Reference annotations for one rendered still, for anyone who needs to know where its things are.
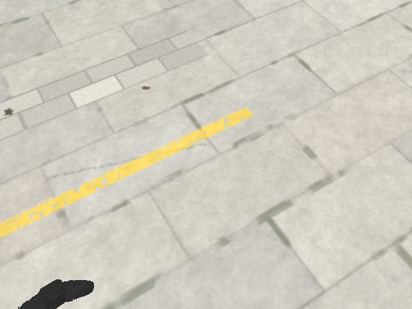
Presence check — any left robot hand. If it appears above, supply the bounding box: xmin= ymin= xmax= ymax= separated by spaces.
xmin=18 ymin=279 xmax=94 ymax=309

